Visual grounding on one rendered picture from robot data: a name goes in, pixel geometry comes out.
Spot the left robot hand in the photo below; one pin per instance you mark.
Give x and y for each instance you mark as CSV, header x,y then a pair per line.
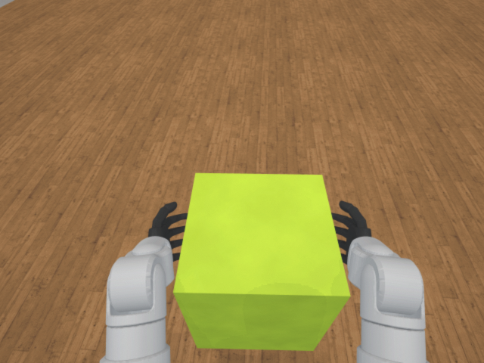
x,y
161,223

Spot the carton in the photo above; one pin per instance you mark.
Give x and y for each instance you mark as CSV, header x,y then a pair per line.
x,y
260,265

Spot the robot right forearm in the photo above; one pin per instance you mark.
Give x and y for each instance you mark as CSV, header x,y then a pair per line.
x,y
391,304

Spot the right robot hand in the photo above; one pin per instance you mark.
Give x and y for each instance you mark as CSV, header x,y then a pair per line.
x,y
357,227

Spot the robot left forearm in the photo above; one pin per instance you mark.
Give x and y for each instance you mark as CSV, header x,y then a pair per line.
x,y
136,304

